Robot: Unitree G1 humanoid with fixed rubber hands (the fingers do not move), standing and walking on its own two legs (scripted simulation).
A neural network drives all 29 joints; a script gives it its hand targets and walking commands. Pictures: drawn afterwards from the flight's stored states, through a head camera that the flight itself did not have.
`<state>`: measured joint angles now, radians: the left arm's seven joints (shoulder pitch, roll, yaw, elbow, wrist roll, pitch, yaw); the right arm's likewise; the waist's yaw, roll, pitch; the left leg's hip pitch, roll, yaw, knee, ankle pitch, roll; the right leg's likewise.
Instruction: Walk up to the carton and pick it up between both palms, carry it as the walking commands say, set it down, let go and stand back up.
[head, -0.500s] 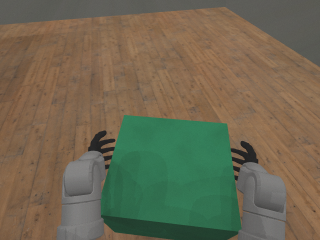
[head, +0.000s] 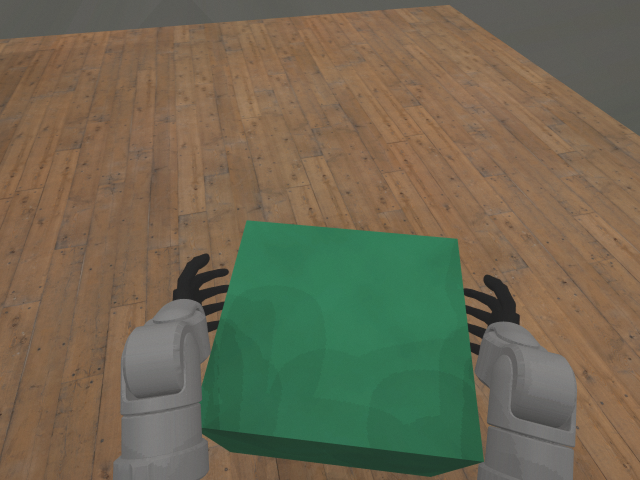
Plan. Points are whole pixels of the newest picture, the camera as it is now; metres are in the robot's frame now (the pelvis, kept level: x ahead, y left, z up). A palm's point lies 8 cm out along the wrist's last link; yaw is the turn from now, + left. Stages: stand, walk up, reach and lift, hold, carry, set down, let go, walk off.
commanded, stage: carry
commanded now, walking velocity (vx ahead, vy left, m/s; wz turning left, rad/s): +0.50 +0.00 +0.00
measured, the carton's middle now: (339, 349) +0.31 +0.00 -0.02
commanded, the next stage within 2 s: none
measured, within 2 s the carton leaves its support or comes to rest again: neither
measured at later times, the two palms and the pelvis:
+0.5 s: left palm (237, 135) +0.67 +0.18 +0.08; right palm (433, 149) +0.66 -0.17 +0.07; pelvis +0.38 +0.01 +0.01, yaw +0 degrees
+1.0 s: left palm (257, 49) +1.05 +0.19 +0.08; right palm (402, 56) +1.03 -0.16 +0.08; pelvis +0.75 +0.02 +0.01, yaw -1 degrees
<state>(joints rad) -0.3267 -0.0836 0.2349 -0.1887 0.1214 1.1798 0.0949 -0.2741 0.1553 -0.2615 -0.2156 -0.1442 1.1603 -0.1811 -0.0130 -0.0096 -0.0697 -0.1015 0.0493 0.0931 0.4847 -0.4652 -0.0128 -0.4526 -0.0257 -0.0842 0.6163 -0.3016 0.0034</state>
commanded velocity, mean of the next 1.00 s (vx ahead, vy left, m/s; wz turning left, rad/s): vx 0.50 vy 0.00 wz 0.00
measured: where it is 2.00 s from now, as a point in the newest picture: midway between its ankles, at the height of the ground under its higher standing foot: (323, 197)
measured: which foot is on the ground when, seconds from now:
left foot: down 0.00-0.04, up 0.06-0.24, down 0.26-0.54, up 0.56-0.80, down 0.82-1.00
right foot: down 0.00-0.28, up 0.30-0.52, down 0.54-0.82, up 0.84-1.00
